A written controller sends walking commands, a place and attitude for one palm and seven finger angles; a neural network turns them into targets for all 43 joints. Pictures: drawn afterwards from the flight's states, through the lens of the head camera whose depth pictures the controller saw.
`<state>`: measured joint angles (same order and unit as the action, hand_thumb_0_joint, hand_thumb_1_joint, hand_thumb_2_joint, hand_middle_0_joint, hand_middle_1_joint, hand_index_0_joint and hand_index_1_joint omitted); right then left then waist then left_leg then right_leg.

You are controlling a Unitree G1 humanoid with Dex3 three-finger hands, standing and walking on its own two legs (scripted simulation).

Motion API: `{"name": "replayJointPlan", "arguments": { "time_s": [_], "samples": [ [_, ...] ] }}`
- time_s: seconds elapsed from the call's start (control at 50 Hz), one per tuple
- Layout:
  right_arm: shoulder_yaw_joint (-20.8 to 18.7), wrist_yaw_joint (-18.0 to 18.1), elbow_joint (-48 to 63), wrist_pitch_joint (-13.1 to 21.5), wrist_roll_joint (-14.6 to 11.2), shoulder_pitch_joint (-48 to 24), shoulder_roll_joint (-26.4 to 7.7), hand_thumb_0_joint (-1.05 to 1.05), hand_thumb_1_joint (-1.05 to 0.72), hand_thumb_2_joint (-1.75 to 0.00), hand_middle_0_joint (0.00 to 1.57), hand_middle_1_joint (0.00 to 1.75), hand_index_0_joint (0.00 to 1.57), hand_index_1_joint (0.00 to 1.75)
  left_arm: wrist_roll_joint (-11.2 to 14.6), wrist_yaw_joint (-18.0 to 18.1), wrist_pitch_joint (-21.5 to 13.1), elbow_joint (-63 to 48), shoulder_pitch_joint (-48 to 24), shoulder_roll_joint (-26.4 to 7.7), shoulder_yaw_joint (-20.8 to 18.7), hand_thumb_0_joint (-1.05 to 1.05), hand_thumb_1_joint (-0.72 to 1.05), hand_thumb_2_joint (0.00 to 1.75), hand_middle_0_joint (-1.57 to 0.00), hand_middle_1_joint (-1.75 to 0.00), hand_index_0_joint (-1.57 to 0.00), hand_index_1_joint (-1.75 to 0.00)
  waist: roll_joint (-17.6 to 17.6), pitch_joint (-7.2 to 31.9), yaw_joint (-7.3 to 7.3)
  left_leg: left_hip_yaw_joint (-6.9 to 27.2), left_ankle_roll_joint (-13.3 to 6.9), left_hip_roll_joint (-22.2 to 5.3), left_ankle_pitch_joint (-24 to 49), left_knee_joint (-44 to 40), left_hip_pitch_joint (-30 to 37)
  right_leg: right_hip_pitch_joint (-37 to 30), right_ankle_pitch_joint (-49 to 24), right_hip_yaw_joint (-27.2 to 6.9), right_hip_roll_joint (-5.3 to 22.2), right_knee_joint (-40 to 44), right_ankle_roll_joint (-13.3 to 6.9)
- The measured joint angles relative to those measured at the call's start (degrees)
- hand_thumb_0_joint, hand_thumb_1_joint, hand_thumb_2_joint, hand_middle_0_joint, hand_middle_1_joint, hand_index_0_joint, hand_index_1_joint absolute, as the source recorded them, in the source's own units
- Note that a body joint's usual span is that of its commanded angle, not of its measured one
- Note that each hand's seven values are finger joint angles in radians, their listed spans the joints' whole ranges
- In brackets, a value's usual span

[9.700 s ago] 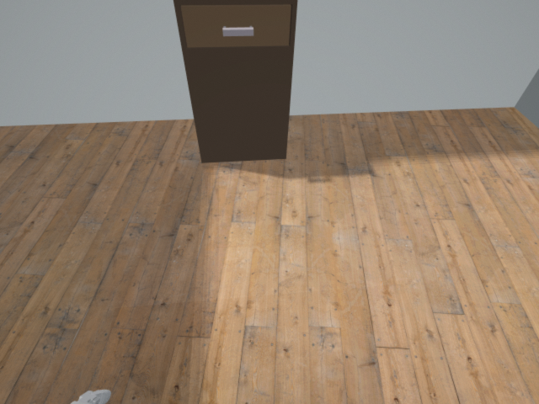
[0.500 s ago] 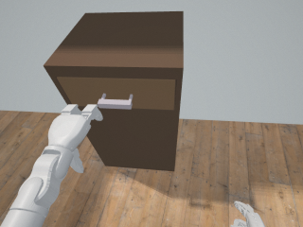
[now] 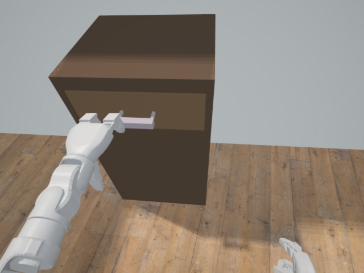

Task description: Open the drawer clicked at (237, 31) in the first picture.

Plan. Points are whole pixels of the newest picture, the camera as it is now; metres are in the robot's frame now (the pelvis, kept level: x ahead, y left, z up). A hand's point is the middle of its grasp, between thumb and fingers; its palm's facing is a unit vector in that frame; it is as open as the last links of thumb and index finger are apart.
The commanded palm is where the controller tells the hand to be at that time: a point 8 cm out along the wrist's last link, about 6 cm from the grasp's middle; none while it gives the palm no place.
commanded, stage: move the hooked fingers above the handle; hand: left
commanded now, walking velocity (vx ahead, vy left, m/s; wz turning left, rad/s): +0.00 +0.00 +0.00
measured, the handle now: (135, 118) +0.56 +0.23 -0.03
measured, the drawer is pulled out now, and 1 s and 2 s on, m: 0.00 0.00 0.00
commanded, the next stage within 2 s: none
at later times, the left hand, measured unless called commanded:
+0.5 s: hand (112, 135) +0.41 +0.23 +0.05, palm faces -0.01 -0.01 -1.00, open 13.8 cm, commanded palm +0.40 +0.23 +0.11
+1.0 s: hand (122, 123) +0.47 +0.23 +0.03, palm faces -0.09 +0.03 -1.00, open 13.8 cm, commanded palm +0.47 +0.23 +0.09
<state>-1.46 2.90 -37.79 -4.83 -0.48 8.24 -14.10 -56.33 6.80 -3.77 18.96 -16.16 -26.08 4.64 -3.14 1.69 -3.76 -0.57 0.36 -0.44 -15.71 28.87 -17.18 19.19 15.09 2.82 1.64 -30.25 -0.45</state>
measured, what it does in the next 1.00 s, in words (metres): stands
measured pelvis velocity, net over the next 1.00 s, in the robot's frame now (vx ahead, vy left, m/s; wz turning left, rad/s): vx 0.01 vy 0.01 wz -0.03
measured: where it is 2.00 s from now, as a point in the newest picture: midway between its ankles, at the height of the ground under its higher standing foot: outside the picture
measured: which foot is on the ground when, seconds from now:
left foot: down 0.00-1.00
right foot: down 0.00-1.00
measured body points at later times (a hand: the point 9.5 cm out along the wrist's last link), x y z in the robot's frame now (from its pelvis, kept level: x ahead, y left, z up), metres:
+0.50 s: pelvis +0.01 +0.01 -0.01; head +0.05 -0.02 +0.44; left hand +0.41 +0.23 +0.11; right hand +0.09 -0.26 -0.14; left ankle -0.01 +0.13 -0.74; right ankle +0.00 -0.11 -0.74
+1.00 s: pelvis +0.01 +0.01 -0.01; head +0.08 -0.01 +0.43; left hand +0.47 +0.23 +0.09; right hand +0.05 -0.26 -0.15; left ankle -0.01 +0.13 -0.74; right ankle +0.00 -0.11 -0.74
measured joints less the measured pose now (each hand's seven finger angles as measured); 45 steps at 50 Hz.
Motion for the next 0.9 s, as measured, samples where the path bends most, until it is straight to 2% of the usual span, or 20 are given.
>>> {"name": "replayJointPlan", "arguments": {
  "time_s": [0.14,0.3,0.42,0.52,0.68,0.76,0.9],
  "samples": [
    [-0.8,-0.4,-1.0,-0.4,-0.2,2.6,-0.5,0.01,-0.91,-0.90,0.20,0.30,0.20,0.30,-1.3,0.9,2.1,7.5,-6.5,0.9,1.8,0.00,-0.49,0.30,-0.32,-1.20,-0.32,-1.20,-0.2,0.6,1.27,-0.4,-0.4,0.3,-0.4,1.3,-2.6,2.7,0.2,-0.4,0.3,-1.2,0.3],
    [-1.4,-0.6,-1.5,-1.1,-0.3,5.6,-0.4,0.01,-0.91,-0.90,0.20,0.30,0.20,0.30,-1.8,2.7,0.7,11.5,-9.0,2.3,0.9,0.00,-0.49,0.30,-0.32,-1.20,-0.32,-1.20,-0.2,1.8,2.97,-1.7,-0.8,0.3,-1.2,2.1,-3.8,4.6,0.7,-1.8,0.3,-2.3,0.7],
    [-1.6,-0.8,-1.6,-1.1,-0.4,6.7,-0.2,0.01,-0.91,-0.90,0.20,0.30,0.20,0.30,-3.3,4.6,1.9,16.3,-11.1,1.4,-0.9,0.00,-0.49,0.30,-0.32,-1.20,-0.32,-1.20,0.2,2.0,3.63,-2.2,-0.8,0.1,-1.5,2.6,-5.1,6.1,0.8,-2.3,0.1,-2.9,0.7],
    [-2.0,-0.7,-2.0,-0.9,-0.5,7.2,-0.5,0.01,-0.91,-0.90,0.20,0.30,0.20,0.30,-3.2,4.4,2.3,19.4,-12.9,0.4,-0.7,0.00,-0.49,0.30,-0.32,-1.20,-0.32,-1.20,0.2,2.5,3.83,-1.8,-0.8,0.0,-1.9,3.4,-6.2,6.7,1.0,-1.9,0.0,-3.0,0.7],
    [-2.6,-0.8,-2.1,-0.5,-0.2,7.2,-0.9,0.01,-0.91,-0.90,0.20,0.30,0.20,0.30,-3.7,4.6,-0.7,23.6,-17.9,1.4,1.7,0.00,-0.49,0.30,-0.32,-1.20,-0.32,-1.20,0.4,2.9,4.24,-1.0,-0.8,0.1,-2.6,5.3,-8.5,8.4,1.7,-1.1,0.2,-4.4,0.7],
    [-2.2,-0.9,-1.9,-0.5,0.1,6.6,-0.8,0.01,-0.91,-0.90,0.20,0.30,0.20,0.30,-5.1,6.5,-1.6,27.4,-21.1,1.6,0.4,0.00,-0.49,0.30,-0.32,-1.20,-0.32,-1.20,0.7,3.2,5.23,-1.2,-0.8,0.0,-2.9,6.4,-10.3,10.4,1.9,-1.4,0.1,-5.5,0.6],
    [-1.9,-1.3,-1.8,-0.5,0.3,7.7,-0.5,0.01,-0.91,-0.90,0.20,0.30,0.20,0.30,-6.0,8.8,1.6,35.2,-26.1,-0.2,-1.5,0.00,-0.49,0.30,-0.31,-1.20,-0.32,-1.20,0.5,3.7,6.64,-1.6,-0.7,-0.3,-3.2,7.6,-13.3,13.5,1.9,-1.8,-0.2,-6.5,0.5]
  ]
}}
